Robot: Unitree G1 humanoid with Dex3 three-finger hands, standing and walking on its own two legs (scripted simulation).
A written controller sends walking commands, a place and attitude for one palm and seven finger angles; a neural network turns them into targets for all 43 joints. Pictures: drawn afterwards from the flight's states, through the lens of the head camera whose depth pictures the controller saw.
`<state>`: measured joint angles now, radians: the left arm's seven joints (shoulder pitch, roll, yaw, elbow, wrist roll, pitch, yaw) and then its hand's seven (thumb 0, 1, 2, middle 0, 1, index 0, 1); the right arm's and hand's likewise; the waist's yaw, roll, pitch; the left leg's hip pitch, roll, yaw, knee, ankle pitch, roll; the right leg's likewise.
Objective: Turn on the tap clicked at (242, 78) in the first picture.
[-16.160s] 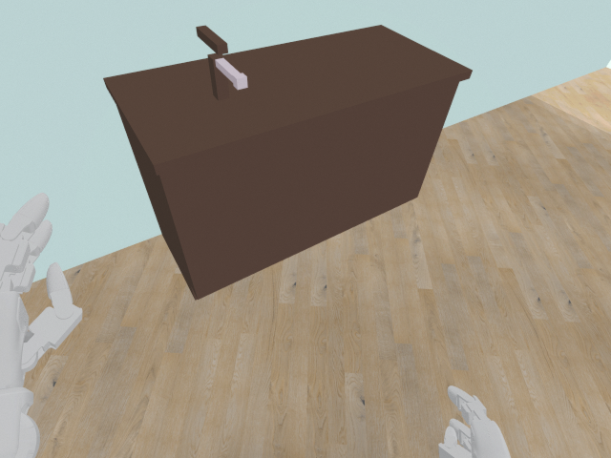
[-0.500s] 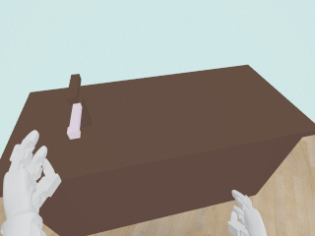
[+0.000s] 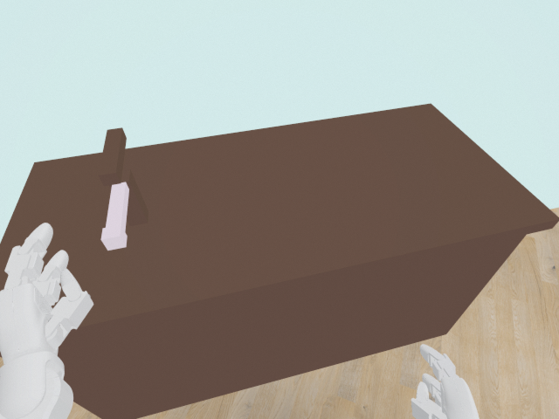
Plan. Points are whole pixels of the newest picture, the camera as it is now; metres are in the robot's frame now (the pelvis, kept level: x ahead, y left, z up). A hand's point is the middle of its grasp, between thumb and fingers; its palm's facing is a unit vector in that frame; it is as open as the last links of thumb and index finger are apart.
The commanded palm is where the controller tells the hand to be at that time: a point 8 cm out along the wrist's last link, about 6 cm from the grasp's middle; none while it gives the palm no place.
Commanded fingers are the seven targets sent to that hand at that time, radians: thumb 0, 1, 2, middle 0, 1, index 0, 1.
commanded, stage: reach beside the lever's end, fingers flat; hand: left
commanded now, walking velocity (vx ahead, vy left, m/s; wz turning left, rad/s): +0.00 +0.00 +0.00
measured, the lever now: (114, 237) +0.35 +0.31 +0.06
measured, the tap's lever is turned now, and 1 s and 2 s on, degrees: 0 0 0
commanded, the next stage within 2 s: push the lever round in 2.00 s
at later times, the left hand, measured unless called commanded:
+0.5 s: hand (87, 282) +0.25 +0.29 +0.10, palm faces +0.54 -0.84 -0.08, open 7.5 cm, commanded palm +0.20 +0.33 +0.10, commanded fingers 0.00 0.90 0.90 -0.18 -0.23 -0.18 -0.23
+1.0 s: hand (90, 265) +0.28 +0.31 +0.08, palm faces +0.56 -0.82 -0.08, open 7.7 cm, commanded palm +0.25 +0.35 +0.08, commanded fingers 0.00 0.90 0.90 -0.16 -0.17 -0.16 -0.17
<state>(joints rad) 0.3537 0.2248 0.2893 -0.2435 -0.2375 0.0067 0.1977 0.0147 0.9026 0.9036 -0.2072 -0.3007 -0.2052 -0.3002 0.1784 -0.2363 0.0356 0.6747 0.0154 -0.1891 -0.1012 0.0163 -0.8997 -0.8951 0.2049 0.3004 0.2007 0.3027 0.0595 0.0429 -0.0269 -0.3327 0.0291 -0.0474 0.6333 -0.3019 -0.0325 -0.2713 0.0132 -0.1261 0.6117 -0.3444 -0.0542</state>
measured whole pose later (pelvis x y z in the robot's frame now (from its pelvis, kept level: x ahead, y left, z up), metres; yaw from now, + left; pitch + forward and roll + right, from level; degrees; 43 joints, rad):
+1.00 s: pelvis -0.01 +0.02 -0.01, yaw +0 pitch +4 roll -1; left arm 0.01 0.26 0.36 0.20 -0.19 -0.16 0.19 0.01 0.90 0.90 -0.17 -0.19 -0.17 -0.19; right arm 0.18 -0.25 0.02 0.70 0.01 -0.13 -0.08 0.01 -0.90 -0.89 0.21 0.30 0.20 0.30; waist 0.02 0.03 -0.03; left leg -0.47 0.01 -0.03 0.72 -0.32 -0.01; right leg -0.40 -0.01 -0.11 0.68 -0.35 -0.03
